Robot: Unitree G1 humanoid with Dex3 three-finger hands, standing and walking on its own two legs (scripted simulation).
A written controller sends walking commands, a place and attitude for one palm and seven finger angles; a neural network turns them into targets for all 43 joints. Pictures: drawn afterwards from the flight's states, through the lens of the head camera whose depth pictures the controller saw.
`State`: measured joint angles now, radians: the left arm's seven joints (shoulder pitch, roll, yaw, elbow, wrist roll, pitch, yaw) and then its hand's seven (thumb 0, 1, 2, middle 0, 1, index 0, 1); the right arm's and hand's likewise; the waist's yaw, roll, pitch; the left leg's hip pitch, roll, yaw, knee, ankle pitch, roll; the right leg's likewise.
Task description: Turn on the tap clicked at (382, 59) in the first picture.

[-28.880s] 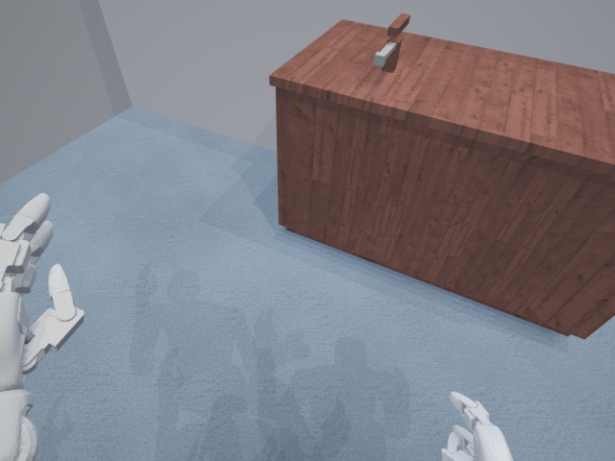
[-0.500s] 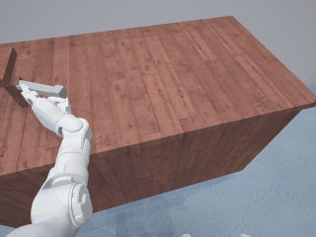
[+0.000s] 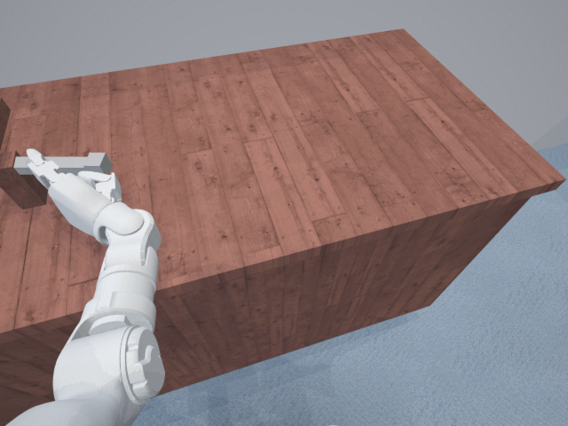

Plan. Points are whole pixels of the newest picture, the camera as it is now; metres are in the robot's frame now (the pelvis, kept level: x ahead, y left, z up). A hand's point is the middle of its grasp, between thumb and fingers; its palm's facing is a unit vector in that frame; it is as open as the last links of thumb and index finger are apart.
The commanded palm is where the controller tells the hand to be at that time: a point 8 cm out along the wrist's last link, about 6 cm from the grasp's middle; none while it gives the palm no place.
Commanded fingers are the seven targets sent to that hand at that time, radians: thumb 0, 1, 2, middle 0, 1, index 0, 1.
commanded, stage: lift the hand up off the lever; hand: left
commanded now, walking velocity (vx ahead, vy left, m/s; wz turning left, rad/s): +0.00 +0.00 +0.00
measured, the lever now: (98, 165) +0.48 +0.27 +0.09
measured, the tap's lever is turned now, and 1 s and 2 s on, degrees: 73 73 73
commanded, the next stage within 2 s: none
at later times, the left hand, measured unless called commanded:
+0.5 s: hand (103, 180) +0.43 +0.24 +0.11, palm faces +0.82 -0.57 -0.06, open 7.8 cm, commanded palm +0.38 +0.26 +0.12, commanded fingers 0.00 0.90 0.90 -0.15 -0.15 -0.15 -0.15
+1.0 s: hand (99, 172) +0.44 +0.24 +0.12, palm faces +0.82 -0.57 -0.08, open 7.8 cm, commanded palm +0.38 +0.26 +0.13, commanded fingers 0.00 0.90 0.90 -0.15 -0.15 -0.15 -0.15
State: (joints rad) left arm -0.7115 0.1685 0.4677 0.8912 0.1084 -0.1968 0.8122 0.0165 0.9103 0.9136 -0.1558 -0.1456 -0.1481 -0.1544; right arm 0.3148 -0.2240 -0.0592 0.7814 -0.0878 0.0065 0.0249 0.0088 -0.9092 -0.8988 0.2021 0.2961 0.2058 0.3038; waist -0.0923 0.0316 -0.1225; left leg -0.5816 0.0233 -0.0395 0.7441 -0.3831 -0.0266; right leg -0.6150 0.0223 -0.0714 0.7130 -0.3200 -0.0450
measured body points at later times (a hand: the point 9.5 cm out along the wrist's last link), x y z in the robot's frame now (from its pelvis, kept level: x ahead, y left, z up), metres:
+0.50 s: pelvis +0.00 +0.00 +0.01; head +0.03 +0.00 +0.46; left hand +0.38 +0.27 +0.12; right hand +0.10 -0.25 -0.12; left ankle -0.02 +0.14 -0.71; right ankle +0.01 -0.09 -0.71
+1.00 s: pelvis +0.01 +0.00 +0.01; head +0.04 -0.01 +0.46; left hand +0.39 +0.27 +0.13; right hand +0.09 -0.25 -0.12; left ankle -0.02 +0.14 -0.71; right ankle +0.01 -0.09 -0.71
